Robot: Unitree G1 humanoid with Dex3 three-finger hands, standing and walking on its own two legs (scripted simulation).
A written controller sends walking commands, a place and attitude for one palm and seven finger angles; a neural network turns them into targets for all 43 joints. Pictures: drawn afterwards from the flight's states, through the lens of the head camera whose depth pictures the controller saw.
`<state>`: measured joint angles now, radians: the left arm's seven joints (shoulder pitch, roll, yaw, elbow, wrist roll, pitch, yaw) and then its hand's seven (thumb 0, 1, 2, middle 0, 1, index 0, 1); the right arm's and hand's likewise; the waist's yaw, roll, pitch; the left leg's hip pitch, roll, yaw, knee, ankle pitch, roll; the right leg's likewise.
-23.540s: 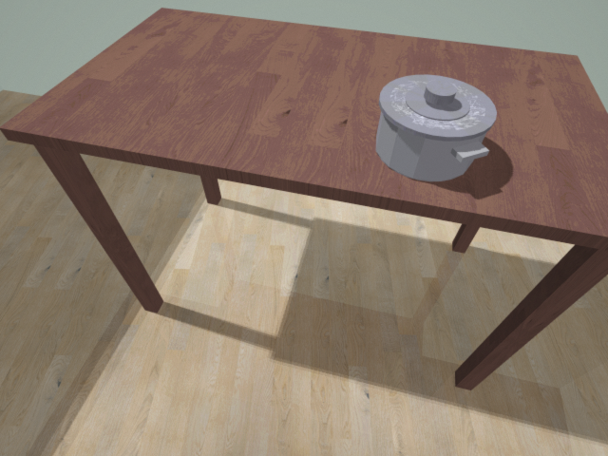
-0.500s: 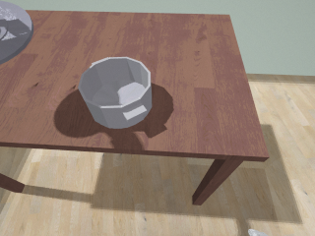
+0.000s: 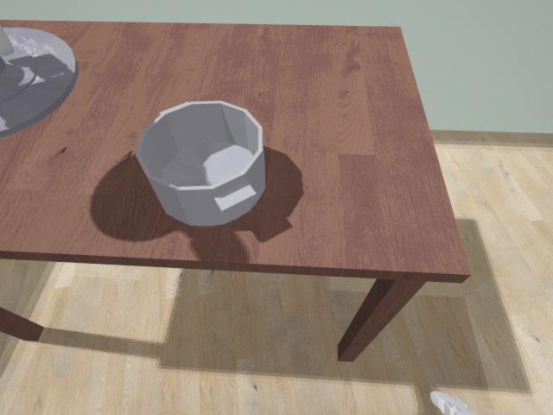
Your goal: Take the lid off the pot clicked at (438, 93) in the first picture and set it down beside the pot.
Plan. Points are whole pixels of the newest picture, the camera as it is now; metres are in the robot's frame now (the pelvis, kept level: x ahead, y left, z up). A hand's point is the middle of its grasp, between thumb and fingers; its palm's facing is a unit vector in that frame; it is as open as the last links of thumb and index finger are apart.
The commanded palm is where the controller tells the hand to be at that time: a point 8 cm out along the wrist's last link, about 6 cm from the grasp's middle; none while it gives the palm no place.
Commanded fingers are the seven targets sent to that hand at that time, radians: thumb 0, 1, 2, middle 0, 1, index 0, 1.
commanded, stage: lower the lid onto the table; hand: left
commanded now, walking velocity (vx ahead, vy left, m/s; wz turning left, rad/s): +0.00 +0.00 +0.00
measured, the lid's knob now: out of the picture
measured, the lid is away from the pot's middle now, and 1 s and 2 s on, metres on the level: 0.23 0.23 0.23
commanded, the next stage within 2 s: none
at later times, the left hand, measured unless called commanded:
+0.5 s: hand out of the picture +0.43 +0.34 +0.24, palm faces -0.22 -0.20 -0.96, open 7.9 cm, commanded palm +0.43 +0.35 +0.32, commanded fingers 0.00 0.58 1.10 -0.83 -0.98 -0.82 -0.97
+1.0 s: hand (5, 107) +0.44 +0.35 +0.20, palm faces -0.28 -0.22 -0.93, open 7.9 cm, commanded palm +0.43 +0.36 +0.29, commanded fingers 0.00 0.58 1.10 -0.83 -0.98 -0.82 -0.97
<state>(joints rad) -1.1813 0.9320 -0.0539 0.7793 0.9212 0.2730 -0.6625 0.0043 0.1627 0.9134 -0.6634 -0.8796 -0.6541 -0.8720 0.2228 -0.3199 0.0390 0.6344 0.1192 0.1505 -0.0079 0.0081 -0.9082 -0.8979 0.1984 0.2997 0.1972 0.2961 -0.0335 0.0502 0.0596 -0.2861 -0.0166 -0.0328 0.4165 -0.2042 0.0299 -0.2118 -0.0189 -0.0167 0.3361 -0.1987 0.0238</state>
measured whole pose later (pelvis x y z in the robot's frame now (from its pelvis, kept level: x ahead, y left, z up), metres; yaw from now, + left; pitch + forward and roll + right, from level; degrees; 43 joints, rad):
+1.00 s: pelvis +0.00 +0.00 +0.00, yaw +0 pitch +5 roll -2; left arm -1.05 0.91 0.00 0.86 0.88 0.14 -0.61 0.00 0.17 0.91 -0.66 -0.88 -0.65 -0.87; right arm 0.24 -0.32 0.02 0.66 0.11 0.14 0.00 0.01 -0.91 -0.90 0.20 0.30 0.20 0.30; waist -0.06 0.04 0.05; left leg -0.31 -0.01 -0.03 0.45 -0.23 0.03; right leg -0.23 -0.01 -0.02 0.34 -0.20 0.03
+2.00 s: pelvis +0.00 +0.01 +0.00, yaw +0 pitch +6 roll -2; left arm -0.99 0.86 -0.04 0.97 0.88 0.02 -0.56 0.01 0.18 0.91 -0.65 -0.88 -0.64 -0.87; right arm 0.27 -0.32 0.01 0.70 0.10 0.15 -0.01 0.01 -0.91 -0.90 0.20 0.30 0.20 0.30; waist -0.06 0.03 0.04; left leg -0.37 -0.01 -0.04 0.50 -0.24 0.03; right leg -0.27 -0.01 -0.02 0.37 -0.21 0.03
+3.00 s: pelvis -0.02 +0.01 -0.01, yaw +0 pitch +8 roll -3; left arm -0.89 0.87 0.01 0.97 0.91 -0.18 -0.48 0.00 0.25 0.82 -0.59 -0.91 -0.58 -0.91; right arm 0.26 -0.30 0.01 0.68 0.09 0.20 -0.03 0.01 -0.91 -0.90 0.20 0.30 0.20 0.30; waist -0.06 0.04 0.01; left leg -0.47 -0.01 -0.04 0.58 -0.25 0.04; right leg -0.37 -0.01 -0.02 0.44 -0.22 0.03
